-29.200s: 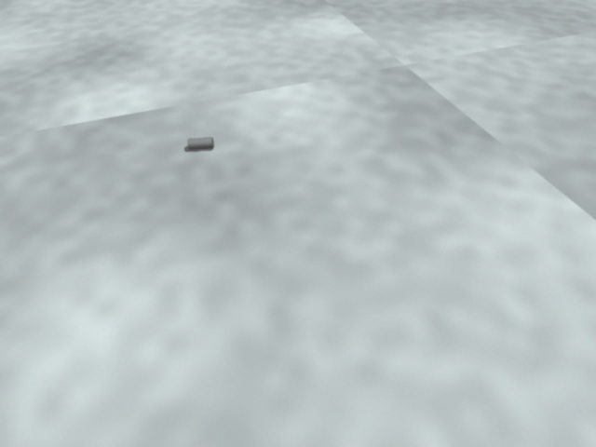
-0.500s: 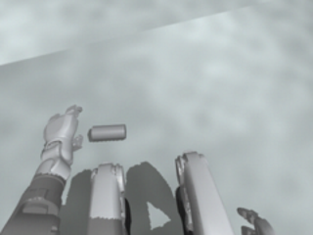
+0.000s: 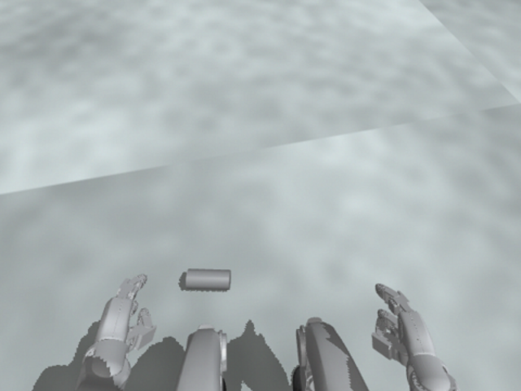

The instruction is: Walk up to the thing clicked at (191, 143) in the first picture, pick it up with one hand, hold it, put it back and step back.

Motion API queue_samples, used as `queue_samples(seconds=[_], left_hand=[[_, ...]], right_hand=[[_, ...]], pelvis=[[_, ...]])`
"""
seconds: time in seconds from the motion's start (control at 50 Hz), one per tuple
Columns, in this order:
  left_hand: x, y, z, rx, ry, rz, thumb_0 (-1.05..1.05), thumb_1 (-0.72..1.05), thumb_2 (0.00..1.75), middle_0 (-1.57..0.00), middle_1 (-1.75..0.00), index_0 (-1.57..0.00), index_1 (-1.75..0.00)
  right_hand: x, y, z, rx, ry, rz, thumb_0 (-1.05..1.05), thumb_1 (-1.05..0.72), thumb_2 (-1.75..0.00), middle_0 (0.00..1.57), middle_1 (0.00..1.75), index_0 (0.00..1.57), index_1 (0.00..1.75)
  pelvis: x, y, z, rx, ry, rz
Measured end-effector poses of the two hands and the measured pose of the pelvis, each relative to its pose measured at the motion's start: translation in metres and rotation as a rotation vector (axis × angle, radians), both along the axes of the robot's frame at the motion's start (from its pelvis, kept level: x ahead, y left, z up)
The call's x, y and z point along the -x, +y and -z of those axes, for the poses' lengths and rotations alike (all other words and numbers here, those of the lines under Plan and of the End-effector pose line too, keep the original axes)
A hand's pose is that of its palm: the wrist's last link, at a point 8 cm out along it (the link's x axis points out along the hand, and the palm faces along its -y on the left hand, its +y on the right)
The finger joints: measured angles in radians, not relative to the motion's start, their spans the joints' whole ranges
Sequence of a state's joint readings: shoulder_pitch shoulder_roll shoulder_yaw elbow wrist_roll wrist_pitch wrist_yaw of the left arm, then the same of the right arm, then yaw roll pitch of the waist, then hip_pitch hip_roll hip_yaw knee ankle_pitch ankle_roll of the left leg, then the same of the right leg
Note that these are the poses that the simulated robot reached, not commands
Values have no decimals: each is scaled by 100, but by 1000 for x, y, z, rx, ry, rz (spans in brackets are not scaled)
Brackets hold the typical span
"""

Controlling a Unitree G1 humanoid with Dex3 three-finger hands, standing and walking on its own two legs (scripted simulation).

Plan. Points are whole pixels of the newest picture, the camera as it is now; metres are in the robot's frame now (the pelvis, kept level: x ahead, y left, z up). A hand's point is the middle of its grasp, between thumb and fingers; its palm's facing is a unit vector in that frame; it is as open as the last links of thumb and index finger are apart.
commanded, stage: home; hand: left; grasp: from above
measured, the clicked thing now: (208, 279) +0.47 +0.15 -0.57
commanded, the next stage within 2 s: none
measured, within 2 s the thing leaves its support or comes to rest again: neither
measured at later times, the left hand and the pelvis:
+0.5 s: hand (105, 328) +0.22 +0.19 +0.07, palm faces +0.09 -0.97 -0.21, open 7.4 cm; pelvis +0.07 +0.00 +0.11, yaw +1 degrees
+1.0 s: hand (102, 333) +0.22 +0.19 +0.07, palm faces +0.08 -0.98 -0.20, open 7.4 cm; pelvis +0.06 +0.00 +0.12, yaw +1 degrees
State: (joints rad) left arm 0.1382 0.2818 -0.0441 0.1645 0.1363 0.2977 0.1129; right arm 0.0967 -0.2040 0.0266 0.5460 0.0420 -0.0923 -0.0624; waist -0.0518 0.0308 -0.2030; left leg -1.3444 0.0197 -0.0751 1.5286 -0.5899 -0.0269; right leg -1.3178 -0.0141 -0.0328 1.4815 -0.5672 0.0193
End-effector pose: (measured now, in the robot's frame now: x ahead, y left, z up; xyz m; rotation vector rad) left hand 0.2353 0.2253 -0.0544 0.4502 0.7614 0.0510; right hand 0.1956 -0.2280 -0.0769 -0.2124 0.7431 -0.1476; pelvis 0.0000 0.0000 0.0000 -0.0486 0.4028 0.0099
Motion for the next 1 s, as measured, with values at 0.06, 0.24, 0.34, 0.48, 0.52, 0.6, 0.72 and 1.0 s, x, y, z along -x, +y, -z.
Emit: queue_samples(seconds=[0.06,0.24,0.34,0.48,0.52,0.6,0.72,1.0], left_hand=[[7,0,-24,56,13,-57,1,89,90,-21,-30,-21,-30],[21,2,-97,174,41,-198,1,90,90,-20,-30,-20,-30],[25,4,-132,205,22,-225,1,90,90,-20,-30,-20,-30],[30,9,-153,213,10,-224,1,90,90,-20,-30,-20,-30],[32,10,-153,218,14,-224,1,90,90,-20,-30,-20,-30],[33,10,-150,228,26,-227,1,90,90,-20,-30,-20,-30],[34,9,-148,233,28,-227,1,90,90,-20,-30,-20,-30],[35,13,-150,220,18,-212,1,90,90,-20,-30,-20,-30]], right_hand=[[4,3,-21,-2,2,16,0,-90,-90,20,29,21,29],[18,-6,-80,39,9,88,1,-90,-90,20,29,21,29],[12,-13,-108,69,-40,111,1,-90,-90,20,29,21,29],[-13,-15,-133,88,-141,94,1,-90,-90,20,29,21,29],[-21,-14,-138,90,-166,80,1,-90,-90,20,29,21,29],[-33,-10,-143,91,-199,53,1,-90,-90,20,29,21,29],[-39,-5,-144,89,-204,27,1,-90,-90,20,29,21,29],[-17,-2,-134,83,-147,41,1,-90,-90,20,29,21,29]], pelvis=[[-9,-1,-22,-2,-28,-4],[-38,-1,-80,-3,-118,-12],[-54,0,-102,-5,-162,-14],[-65,1,-114,-8,-201,-20],[-66,1,-115,-8,-206,-23],[-67,2,-116,-10,-212,-26],[-67,2,-116,-9,-219,-29],[-62,4,-116,-7,-230,-23]])
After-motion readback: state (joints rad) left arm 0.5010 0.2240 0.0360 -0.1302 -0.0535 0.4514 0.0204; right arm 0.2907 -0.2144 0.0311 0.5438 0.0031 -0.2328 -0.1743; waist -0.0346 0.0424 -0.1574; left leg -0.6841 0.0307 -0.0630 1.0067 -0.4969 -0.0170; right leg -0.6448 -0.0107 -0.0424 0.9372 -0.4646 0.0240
